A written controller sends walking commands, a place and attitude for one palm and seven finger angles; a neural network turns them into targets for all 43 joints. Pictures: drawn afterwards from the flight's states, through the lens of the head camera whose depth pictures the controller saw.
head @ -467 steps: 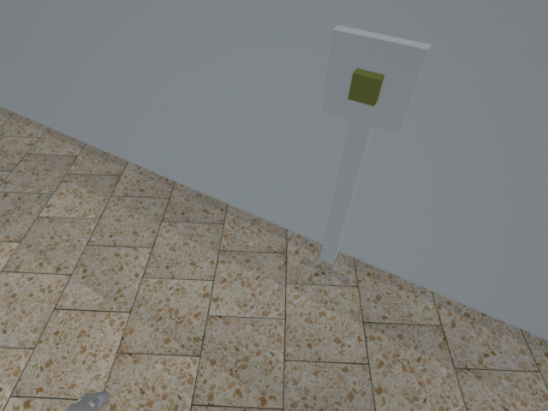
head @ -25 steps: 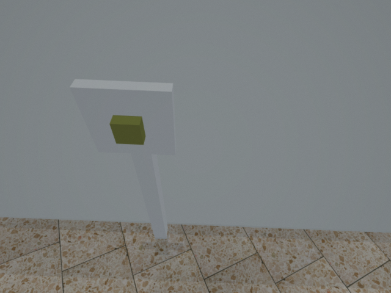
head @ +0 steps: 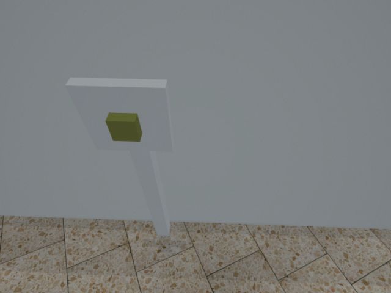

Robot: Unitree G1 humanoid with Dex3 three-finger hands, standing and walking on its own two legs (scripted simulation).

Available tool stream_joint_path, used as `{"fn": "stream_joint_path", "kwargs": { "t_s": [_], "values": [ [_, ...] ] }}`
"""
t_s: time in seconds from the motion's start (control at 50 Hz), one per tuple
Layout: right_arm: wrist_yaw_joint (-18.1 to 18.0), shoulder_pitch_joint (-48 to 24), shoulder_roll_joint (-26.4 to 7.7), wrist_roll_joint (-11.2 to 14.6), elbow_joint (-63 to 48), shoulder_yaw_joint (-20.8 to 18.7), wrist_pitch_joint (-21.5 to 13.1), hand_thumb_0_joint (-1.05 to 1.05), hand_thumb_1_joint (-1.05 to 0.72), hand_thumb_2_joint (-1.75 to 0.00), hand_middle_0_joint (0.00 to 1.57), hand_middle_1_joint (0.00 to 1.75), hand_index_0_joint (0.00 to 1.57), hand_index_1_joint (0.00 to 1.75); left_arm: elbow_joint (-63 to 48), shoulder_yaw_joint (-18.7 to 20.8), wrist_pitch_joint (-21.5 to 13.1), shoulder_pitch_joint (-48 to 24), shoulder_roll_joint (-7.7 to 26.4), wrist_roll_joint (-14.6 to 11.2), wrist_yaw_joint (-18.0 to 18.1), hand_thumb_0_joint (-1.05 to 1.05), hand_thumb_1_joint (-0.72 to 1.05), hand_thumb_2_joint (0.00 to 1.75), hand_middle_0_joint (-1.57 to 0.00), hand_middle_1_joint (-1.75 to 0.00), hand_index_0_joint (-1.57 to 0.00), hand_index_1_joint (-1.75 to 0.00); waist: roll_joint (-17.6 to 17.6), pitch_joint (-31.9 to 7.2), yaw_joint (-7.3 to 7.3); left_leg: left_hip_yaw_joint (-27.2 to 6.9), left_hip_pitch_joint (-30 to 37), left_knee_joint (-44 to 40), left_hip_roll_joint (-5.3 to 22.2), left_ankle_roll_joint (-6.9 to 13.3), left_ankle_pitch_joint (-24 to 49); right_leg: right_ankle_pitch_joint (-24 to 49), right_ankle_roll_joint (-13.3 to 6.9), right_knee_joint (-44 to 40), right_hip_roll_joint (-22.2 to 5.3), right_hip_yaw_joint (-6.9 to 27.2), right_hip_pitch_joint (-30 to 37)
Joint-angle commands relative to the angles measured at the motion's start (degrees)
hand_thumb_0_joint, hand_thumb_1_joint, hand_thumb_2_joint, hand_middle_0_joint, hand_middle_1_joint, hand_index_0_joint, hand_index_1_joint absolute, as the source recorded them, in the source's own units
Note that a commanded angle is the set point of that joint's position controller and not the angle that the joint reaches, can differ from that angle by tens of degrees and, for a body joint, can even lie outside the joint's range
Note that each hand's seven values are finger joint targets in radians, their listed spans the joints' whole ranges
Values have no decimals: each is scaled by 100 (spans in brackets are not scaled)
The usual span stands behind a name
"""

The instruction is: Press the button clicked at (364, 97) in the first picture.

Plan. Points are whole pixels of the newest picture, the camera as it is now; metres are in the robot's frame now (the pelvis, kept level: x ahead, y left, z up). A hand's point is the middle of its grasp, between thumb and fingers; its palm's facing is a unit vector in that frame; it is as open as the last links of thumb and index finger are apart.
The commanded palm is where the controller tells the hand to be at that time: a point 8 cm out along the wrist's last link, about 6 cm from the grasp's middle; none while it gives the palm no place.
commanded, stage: raise the hand and make a fist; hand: left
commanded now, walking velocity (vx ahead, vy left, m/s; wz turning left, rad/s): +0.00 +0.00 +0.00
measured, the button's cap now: (125, 126) +0.45 +0.20 +0.08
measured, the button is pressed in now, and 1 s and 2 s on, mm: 0 0 0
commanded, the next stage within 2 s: aim a knuckle at the button in 1.90 s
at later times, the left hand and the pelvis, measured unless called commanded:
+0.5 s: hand out of the picture +0.12 +0.16 -0.02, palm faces +0.09 -0.99 -0.06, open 4.2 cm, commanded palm +0.11 +0.22 -0.01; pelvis -0.07 -0.03 -0.07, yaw +2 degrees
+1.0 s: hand (91, 270) +0.16 +0.20 +0.02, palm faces +0.04 -1.00 -0.05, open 3.1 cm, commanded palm +0.13 +0.26 +0.03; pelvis -0.05 +0.01 -0.04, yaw +1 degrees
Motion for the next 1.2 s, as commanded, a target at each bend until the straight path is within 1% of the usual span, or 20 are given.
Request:
{"fn": "stream_joint_path", "kwargs": {
  "t_s": [0.0, 0.02, 0.04, 0.06, 0.1, 0.14, 0.18, 0.24, 0.28, 0.36, 0.4, 0.44, 0.58, 0.64, 0.7, 0.74, 0.88, 1.12, 1.14, 1.18],
  "values": [
    [-110, -579, -1212, 63, -1534, -418, -875, 0, -90, -90, 20, 30, 20, 30, -3433, -247, -899, -1107, -34, -332, -90, 0, 90, 90, -36, -48, -36, -48, -294, -786, -448, -773, 171, 606, 335, 112, 2189, 1596, 139, -24, 6, 16, -1361],
    [-112, -558, -1197, -51, -1733, -428, -886, 0, -90, -90, 20, 30, 20, 30, -3236, -251, -1144, -867, -155, -304, -211, 0, 90, 90, -39, -51, -39, -51, -929, -688, -551, -765, -235, 951, 221, 134, 1820, 1823, 197, 150, -12, -10, -1677],
    [-69, -623, -1205, -100, -1911, -464, -890, 0, -90, -90, 20, 30, 20, 30, -2827, -273, -1395, -581, -357, -279, -388, 0, 90, 90, -42, -54, -42, -54, -1070, -748, -501, -740, -597, 1230, 119, 93, 1658, 2016, 241, 410, -37, 13, -1900],
    [-25, -748, -1138, -140, -2039, -489, -855, 0, -90, -90, 20, 30, 20, 30, -2365, -198, -1703, 14, -575, -368, -617, 0, 90, 90, -45, -57, -45, -57, -1612, -748, -278, -726, -1137, 1415, 115, 5, 1311, 1886, 279, 687, -16, -8, -2101],
    [94, -1081, -1104, -143, -2316, -567, -800, 0, -90, -90, 20, 30, 20, 30, -2026, 217, -2479, 693, -492, -649, -1228, 0, 90, 90, -50, -63, -50, -63, -1834, -881, 69, -637, -2144, 1813, 54, -110, 752, 1801, 304, 1188, -42, 155, -2228],
    [264, -1265, -1084, -80, -2561, -619, -703, 0, -90, -90, 20, 30, 20, 30, -2006, 833, -3223, 1049, -18, -920, -1970, 0, 90, 90, -56, -69, -56, -69, -1076, -1162, 346, -519, -2695, 2183, -23, -235, 607, 1969, 229, 1574, -157, 548, -2045],
    [325, -1427, -1049, -43, -2991, -626, -585, 0, -90, -90, 20, 30, 20, 30, -2550, 1296, -3680, 531, 531, -1010, -2395, 0, 90, 90, -61, -75, -61, -75, -201, -1506, 378, -323, -2970, 2476, -77, -200, 371, 1446, 170, 1735, -241, 850, -2040],
    [199, -1609, -966, 35, -3511, -517, -258, 0, -90, -90, 20, 30, 20, 30, -3211, 1275, -3324, -315, 735, -1022, -2144, 0, 90, 90, -69, -84, -69, -84, -373, -1328, 234, -289, -3386, 2676, -84, -85, -534, -292, 270, 1309, -322, 1473, -2259],
    [128, -1478, -891, 29, -3722, -498, -154, 0, -90, -90, 20, 30, 20, 30, -3912, 1134, -3237, -839, 659, -960, -1811, 0, 90, 90, -75, -90, -75, -90, 144, -1328, 89, -322, -3171, 2763, -10, -10, -722, -1054, 208, 1183, -260, 1527, -2578],
    [2, -1084, -825, -27, -3632, -401, -174, 0, -90, -90, 20, 30, 20, 30, -4943, 909, -3606, -1632, 709, -831, -1513, 0, 90, 90, -86, -102, -86, -102, 247, -1670, -288, -516, -3008, 3035, 171, 81, -484, -734, 295, 1225, -175, 1512, -2779],
    [-23, -1007, -859, -23, -3478, -315, -299, 0, -90, -90, 20, 30, 20, 30, -4702, 622, -3682, -1593, 559, -850, -1704, 0, 90, 90, -92, -108, -92, -108, 372, -1463, -428, -590, -2961, 3032, 211, 80, -434, -574, 291, 1231, -121, 1347, -2968],
    [-63, -993, -950, 13, -3359, -260, -380, 0, -90, -90, 20, 30, 20, 30, -4247, 641, -3521, -1501, 679, -943, -1983, 0, 90, 90, -97, -114, -97, -114, 24, -1283, -491, -683, -3091, 3018, 234, 100, -486, -570, 393, 1133, -116, 1367, -2955],
    [-120, -1084, -922, 89, -3350, -235, -461, 0, -90, -90, 20, 30, 20, 30, -3980, 1364, -2434, -841, 969, -1245, -2171, 0, 90, 90, -116, -135, -116, -135, 69, -1763, 22, -703, -2584, 2324, 171, 64, -34, -35, 358, 950, -171, 1050, -1931],
    [-105, -1115, -873, 34, -3283, -249, -483, 0, -90, -90, 20, 30, 20, 30, -3998, 1450, -2453, -735, 894, -1255, -1928, 0, 90, 90, -124, -144, -124, -144, -396, -1529, 31, -752, -2534, 2123, 190, 52, 62, 182, 363, 962, -110, 860, -1909],
    [-33, -978, -907, 13, -3228, -286, -560, 0, -90, -90, 20, 30, 20, 30, -4306, 1284, -2702, -678, 793, -1144, -1841, 0, 90, 90, -130, -150, -130, -150, 125, -1583, 1, -675, -2172, 1973, 179, 55, 258, 424, 258, 1081, -23, 612, -2030],
    [-9, -998, -950, -3, -3227, -301, -586, 0, -90, -90, 20, 30, 20, 30, -4230, 1200, -2753, -554, 760, -1115, -1822, 0, 90, 90, -130, -150, -130, -150, -47, -1435, -32, -699, -2115, 1913, 186, 71, 282, 415, 220, 1118, 49, 470, -2144],
    [-11, -870, -1053, 35, -3266, -308, -635, 0, -90, -90, 20, 30, 20, 30, -4711, 1179, -2764, -793, 860, -1099, -1802, 0, 90, 90, -130, -150, -130, -150, 370, -1625, -82, -701, -1578, 1677, 191, 66, 331, 448, 126, 1132, 135, 208, -2196],
    [-27, -921, -1074, 92, -3324, -154, -545, 0, -90, -90, 20, 30, 20, 30, -4650, 1317, -2112, -1229, 974, -1148, -1939, 0, 90, 90, -130, -150, -130, -150, 490, -1326, -79, -845, -1092, 1231, 227, 5, 478, 736, 79, 839, 201, 42, -1874],
    [-29, -923, -1097, 88, -3321, -146, -537, 0, -90, -90, 20, 30, 20, 30, -4666, 1397, -2064, -1321, 1087, -1145, -1955, 0, 90, 90, -130, -150, -130, -150, 270, -1373, -85, -882, -1063, 1212, 241, 16, 567, 791, 79, 845, 224, 25, -1785],
    [-31, -919, -1083, 90, -3315, -126, -533, 0, -90, -90, 20, 30, 20, 30, -4666, 1459, -1958, -1374, 1095, -1178, -2015, 0, 90, 90, -130, -150, -130, -150, 514, -1439, -51, -841, -924, 1178, 221, -1, 717, 958, 75, 784, 209, 37, -1697]
  ]
}}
